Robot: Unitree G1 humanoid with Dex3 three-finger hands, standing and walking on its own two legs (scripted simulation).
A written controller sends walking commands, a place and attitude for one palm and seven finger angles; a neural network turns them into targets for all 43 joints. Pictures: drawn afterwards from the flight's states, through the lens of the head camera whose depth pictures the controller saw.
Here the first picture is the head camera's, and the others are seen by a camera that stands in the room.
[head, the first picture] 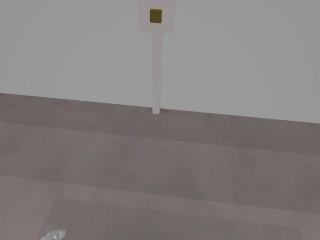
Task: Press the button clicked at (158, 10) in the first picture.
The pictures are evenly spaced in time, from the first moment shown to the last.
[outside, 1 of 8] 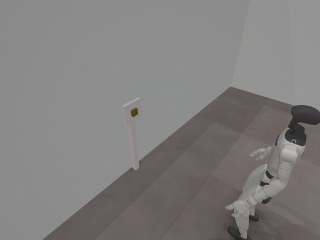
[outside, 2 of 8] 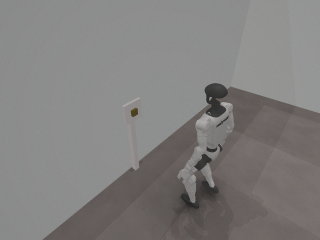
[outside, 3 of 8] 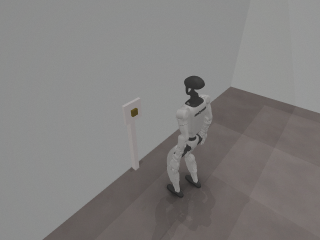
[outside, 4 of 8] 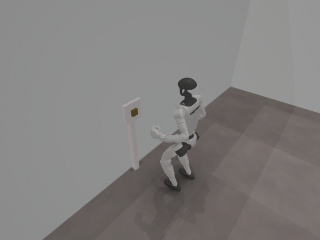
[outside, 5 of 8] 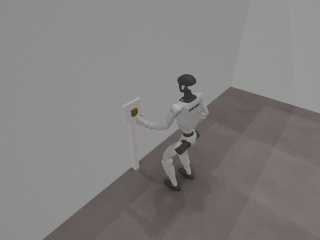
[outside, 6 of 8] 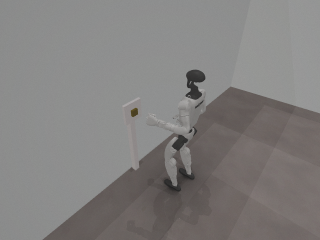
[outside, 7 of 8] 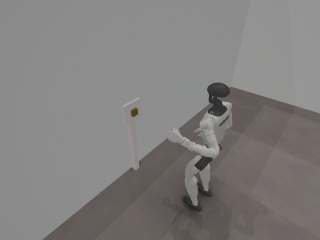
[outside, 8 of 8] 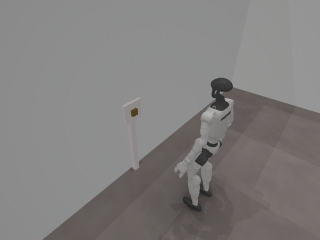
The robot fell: no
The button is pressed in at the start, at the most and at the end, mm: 0 13 0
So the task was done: yes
